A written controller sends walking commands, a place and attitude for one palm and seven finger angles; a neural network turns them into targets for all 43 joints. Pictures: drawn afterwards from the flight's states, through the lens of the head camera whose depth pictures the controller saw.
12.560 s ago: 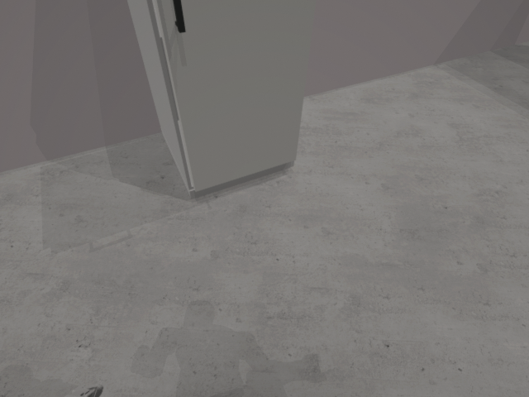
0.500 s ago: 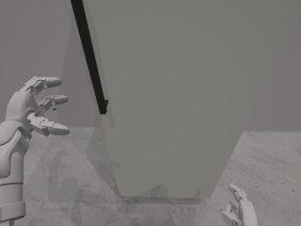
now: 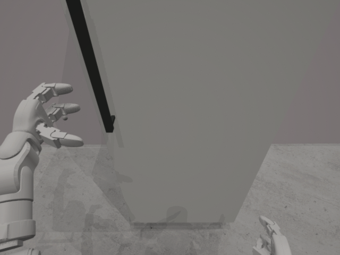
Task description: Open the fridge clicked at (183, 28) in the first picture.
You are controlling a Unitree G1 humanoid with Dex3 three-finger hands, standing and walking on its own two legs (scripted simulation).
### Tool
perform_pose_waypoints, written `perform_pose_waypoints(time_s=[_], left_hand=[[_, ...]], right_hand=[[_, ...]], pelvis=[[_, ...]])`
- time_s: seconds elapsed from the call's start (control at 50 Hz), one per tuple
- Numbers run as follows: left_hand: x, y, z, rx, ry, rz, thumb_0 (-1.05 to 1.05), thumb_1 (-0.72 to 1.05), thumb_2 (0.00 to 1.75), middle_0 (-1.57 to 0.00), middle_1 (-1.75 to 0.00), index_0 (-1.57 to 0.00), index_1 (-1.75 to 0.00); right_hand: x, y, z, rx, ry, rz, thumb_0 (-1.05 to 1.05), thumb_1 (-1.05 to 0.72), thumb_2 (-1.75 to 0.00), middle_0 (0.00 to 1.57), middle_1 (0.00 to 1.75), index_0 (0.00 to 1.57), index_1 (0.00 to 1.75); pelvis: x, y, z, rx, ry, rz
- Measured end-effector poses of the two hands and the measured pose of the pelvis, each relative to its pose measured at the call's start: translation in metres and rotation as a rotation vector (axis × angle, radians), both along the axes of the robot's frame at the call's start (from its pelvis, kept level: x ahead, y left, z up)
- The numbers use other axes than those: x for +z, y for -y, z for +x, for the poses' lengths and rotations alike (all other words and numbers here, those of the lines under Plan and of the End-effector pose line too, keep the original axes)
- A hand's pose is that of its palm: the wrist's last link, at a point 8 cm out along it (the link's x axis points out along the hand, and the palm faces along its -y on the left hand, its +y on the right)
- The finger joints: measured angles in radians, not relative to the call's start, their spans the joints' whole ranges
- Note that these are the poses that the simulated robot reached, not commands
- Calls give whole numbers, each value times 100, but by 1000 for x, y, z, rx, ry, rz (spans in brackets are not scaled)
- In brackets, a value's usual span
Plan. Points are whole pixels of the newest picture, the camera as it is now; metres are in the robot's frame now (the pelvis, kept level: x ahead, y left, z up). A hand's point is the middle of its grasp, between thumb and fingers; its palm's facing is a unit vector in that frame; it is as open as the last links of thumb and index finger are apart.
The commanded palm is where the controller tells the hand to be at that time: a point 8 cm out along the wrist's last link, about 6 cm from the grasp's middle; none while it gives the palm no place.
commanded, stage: move the hooked fingers beside the handle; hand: left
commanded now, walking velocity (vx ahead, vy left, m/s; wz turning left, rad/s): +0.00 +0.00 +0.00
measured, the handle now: (95, 66) +0.44 +0.22 +0.26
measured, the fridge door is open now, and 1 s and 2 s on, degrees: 0 0 0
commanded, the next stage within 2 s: feel for the door with the fingertips in 1.64 s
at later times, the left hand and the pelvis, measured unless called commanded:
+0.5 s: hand (66, 113) +0.35 +0.27 +0.19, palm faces +0.21 -0.98 +0.00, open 14.0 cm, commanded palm +0.32 +0.32 +0.19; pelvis +0.00 -0.01 +0.00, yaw +0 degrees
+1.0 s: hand (73, 107) +0.37 +0.27 +0.19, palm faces +0.17 -0.99 +0.00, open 14.0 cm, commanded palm +0.33 +0.32 +0.18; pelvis +0.00 +0.01 +0.00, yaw -1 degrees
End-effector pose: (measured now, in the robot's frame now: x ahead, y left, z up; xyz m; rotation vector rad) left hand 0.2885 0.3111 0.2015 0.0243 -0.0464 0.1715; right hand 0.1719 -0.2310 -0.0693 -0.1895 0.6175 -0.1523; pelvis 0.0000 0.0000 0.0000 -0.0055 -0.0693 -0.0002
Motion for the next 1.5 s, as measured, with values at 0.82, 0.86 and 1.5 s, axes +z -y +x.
perform_pose_waypoints(time_s=[0.82, 0.86, 1.5], left_hand=[[-12, -14, 49, 9, -36, -26, -1, -50, 30, -30, -120, -30, -120], [-12, -13, 50, 5, -28, -28, -1, -50, 30, -30, -120, -30, -120], [-14, -5, 56, 19, -63, -28, -1, -50, 30, -30, -120, -30, -120]], right_hand=[[-16, 20, -53, -110, -133, -24, 2, -90, -90, 20, 30, 20, 30], [-16, 18, -53, -108, -136, -24, 2, -90, -90, 20, 30, 20, 30], [-10, 15, -21, -64, -103, -15, 1, -90, -90, 20, 30, 20, 30]], pelvis=[[-2, -5, 1, -16, -52, -7], [-2, -7, 1, -16, -52, -8], [0, 0, 8, -6, -53, -5]])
